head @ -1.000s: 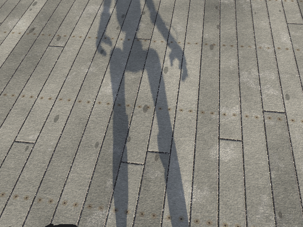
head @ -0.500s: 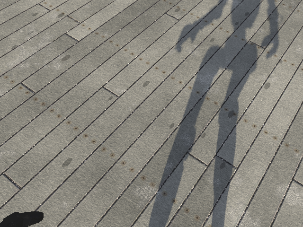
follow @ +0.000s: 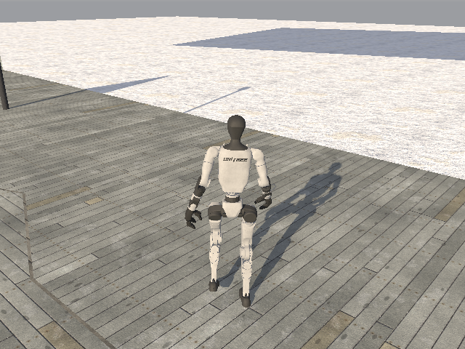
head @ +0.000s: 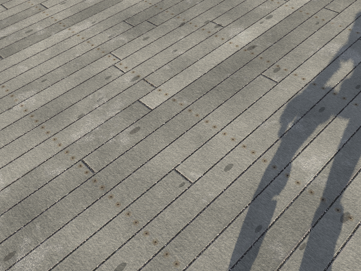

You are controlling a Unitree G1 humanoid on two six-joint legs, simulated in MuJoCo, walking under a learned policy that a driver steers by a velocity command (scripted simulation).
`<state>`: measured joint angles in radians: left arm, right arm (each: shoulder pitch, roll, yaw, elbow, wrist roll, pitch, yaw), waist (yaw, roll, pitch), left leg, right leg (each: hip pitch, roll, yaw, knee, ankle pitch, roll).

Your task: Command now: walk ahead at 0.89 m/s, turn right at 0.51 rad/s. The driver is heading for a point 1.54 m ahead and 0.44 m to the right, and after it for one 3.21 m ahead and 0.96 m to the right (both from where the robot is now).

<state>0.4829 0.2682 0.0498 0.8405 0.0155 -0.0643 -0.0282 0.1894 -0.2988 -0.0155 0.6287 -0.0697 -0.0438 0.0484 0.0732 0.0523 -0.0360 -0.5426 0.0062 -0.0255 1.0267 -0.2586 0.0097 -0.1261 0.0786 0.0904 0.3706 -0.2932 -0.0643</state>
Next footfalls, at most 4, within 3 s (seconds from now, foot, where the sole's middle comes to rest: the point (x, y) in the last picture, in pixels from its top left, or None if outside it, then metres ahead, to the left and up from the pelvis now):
0.20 left None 0.33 0.12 -0.78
0.66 right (267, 234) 0.66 -0.21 -0.78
1.10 left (293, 146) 1.10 -0.37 -0.78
1.52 right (345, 96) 1.44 -0.68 -0.78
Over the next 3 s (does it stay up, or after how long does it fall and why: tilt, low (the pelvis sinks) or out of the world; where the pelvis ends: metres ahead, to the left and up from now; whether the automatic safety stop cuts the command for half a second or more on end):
stays up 1.67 -0.58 0.00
